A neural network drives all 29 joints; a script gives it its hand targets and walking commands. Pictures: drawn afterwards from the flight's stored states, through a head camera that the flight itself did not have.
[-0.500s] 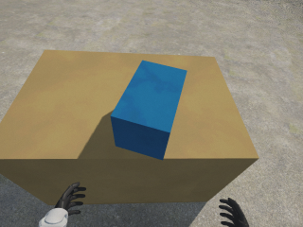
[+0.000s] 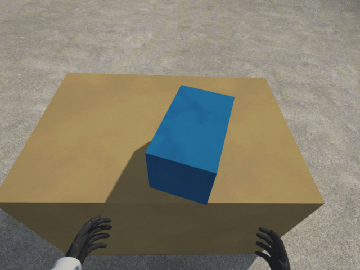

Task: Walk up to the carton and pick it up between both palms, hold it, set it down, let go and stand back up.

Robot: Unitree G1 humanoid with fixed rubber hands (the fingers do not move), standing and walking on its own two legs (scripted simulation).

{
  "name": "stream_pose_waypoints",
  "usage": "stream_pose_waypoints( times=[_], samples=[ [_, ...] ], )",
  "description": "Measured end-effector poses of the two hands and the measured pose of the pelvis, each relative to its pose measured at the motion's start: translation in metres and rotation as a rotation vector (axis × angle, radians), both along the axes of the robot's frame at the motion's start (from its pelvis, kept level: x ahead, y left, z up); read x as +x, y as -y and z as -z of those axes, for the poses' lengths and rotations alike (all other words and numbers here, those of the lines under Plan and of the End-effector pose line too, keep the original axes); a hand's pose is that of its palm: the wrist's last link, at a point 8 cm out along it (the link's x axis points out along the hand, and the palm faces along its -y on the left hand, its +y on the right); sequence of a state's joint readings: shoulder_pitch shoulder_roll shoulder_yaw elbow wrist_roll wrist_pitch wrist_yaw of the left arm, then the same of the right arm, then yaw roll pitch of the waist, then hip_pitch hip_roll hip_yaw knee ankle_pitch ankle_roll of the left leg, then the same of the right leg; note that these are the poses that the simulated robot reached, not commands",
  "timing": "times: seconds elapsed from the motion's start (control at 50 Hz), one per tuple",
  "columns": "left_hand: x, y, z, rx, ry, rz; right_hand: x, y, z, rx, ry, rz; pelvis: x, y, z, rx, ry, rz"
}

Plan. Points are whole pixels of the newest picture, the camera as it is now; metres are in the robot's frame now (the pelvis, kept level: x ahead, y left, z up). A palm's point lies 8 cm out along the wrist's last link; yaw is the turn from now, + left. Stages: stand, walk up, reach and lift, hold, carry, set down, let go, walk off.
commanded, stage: reach and lift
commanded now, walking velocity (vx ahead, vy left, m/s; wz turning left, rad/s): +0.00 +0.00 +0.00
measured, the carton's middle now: (193, 141) +0.49 -0.01 -0.05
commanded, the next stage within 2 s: none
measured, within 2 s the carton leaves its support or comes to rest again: neither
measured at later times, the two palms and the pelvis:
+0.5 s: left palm (75, 240) +0.17 +0.24 -0.03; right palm (261, 256) +0.16 -0.16 -0.04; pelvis -0.01 +0.00 -0.01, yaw +2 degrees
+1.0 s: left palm (84, 204) +0.24 +0.23 +0.01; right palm (259, 221) +0.23 -0.16 -0.01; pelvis -0.01 +0.01 +0.00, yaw +2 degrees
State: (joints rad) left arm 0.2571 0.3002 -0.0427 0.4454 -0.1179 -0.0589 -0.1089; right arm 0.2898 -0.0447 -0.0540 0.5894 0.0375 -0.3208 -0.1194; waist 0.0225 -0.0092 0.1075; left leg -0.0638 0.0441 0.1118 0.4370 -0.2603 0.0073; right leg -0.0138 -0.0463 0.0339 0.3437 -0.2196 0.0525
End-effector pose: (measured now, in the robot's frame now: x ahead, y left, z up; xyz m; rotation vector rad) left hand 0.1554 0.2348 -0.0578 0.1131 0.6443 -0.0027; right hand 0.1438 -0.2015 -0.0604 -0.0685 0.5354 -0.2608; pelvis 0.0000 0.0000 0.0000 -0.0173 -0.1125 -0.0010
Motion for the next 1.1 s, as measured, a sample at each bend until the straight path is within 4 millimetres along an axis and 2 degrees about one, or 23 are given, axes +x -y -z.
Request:
stream_pose_waypoints(
  times=[0.16, 0.36, 0.58, 0.7, 0.9, 1.1],
  samples=[
    [-0.004, -0.002, -0.011, -0.013, 0.080, 0.020, 0.003, -0.011, -0.008, 0.028, 0.060, 0.042, 0.000, 0.003, 0.000, -0.006, 0.010, -0.014],
    [-0.004, -0.002, -0.024, -0.038, 0.150, 0.057, 0.003, -0.031, -0.011, 0.057, 0.118, 0.075, -0.009, 0.003, 0.004, -0.012, 0.011, -0.027],
    [0.028, -0.004, -0.035, -0.076, 0.270, 0.076, 0.033, -0.051, -0.031, 0.057, 0.225, 0.126, -0.013, 0.002, 0.011, -0.027, -0.003, -0.034],
    [0.040, -0.002, -0.037, -0.088, 0.269, 0.083, 0.050, -0.061, -0.033, 0.057, 0.241, 0.139, -0.012, -0.004, 0.011, -0.036, -0.007, -0.037],
    [0.065, 0.001, -0.052, -0.081, 0.274, 0.104, 0.076, -0.048, -0.045, 0.042, 0.267, 0.140, -0.008, -0.014, 0.007, -0.032, -0.023, -0.036],
    [0.101, 0.010, -0.071, -0.078, 0.308, 0.109, 0.094, -0.039, -0.060, 0.060, 0.270, 0.131, -0.003, -0.009, 0.004, -0.022, -0.027, -0.033]
  ],
)
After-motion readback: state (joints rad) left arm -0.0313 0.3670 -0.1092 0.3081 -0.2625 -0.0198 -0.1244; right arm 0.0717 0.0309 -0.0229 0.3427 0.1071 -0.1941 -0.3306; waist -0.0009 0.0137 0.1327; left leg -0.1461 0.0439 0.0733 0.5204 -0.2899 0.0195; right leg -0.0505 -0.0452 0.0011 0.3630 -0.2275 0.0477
